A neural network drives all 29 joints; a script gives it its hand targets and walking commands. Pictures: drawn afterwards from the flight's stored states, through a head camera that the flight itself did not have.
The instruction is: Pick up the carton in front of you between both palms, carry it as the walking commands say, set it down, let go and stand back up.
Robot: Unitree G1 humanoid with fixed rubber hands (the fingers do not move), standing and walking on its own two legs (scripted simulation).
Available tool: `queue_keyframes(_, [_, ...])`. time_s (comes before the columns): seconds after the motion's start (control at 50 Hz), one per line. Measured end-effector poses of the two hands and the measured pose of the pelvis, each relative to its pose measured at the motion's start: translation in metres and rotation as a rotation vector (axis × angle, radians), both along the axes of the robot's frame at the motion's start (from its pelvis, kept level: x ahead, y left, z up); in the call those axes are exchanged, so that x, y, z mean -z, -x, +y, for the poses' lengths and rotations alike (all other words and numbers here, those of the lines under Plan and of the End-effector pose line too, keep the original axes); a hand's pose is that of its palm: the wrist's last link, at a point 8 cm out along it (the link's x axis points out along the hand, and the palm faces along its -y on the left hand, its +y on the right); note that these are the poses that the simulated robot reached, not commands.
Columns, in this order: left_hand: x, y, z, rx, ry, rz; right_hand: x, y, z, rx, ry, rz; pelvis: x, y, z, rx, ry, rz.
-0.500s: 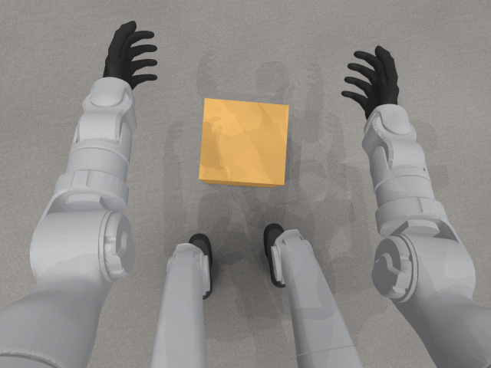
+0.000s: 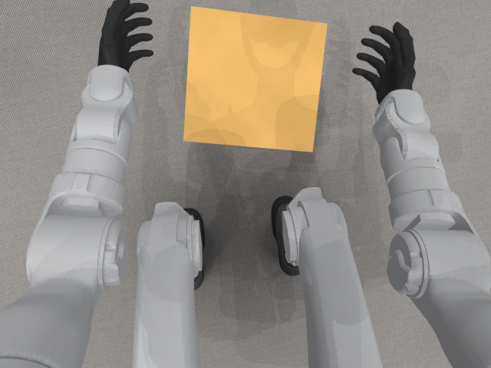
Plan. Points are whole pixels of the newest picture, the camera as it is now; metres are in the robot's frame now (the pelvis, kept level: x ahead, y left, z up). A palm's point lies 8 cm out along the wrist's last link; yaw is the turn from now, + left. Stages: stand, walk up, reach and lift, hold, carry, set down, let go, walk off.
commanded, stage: reach and lift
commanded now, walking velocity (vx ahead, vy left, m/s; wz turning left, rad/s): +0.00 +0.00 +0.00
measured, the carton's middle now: (247, 95) +0.48 -0.03 -0.33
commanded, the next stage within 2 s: none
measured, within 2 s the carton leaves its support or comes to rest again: leaves its support in 1.14 s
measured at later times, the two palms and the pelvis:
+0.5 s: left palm (143, 75) +0.51 +0.15 -0.27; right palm (349, 85) +0.48 -0.21 -0.26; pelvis -0.02 +0.00 -0.08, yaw +0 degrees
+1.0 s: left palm (164, 73) +0.51 +0.11 -0.26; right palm (337, 84) +0.48 -0.19 -0.25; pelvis -0.02 +0.00 -0.08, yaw +0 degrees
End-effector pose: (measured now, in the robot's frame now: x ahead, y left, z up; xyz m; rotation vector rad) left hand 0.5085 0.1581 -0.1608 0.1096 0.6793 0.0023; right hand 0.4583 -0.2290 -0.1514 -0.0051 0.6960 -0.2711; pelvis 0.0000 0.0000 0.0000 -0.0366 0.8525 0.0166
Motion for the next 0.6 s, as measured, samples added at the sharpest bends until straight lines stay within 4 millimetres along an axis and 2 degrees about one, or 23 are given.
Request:
queue_keyframes(0.18, [0.055,-0.003,-0.005,-0.012,-0.003,0.043,0.061,-0.001,0.007,0.009,-0.013,0.041,0.048,0.022,0.0,0.002,-0.006,-0.099])
queue_keyframes(0.34, [0.104,-0.002,-0.006,-0.021,0.008,0.06,0.11,-0.005,0.012,-0.01,-0.002,0.07,0.076,0.025,-0.003,-0.003,-0.01,-0.163])
queue_keyframes(0.44, [0.113,-0.003,-0.006,-0.019,0.008,0.047,0.112,-0.016,0.011,-0.02,0.003,0.056,0.082,0.02,-0.003,0.004,-0.009,-0.18])
queue_keyframes(0.52, [0.108,-0.007,-0.008,-0.015,0.013,0.029,0.11,-0.022,0.019,-0.03,-0.011,0.042,0.084,0.016,-0.003,0.007,-0.01,-0.17])
queue_keyframes(0.6, [0.104,-0.008,-0.011,-0.011,0.014,0.034,0.109,-0.02,0.022,-0.028,-0.014,0.048,0.083,0.014,-0.002,0.007,-0.009,-0.158])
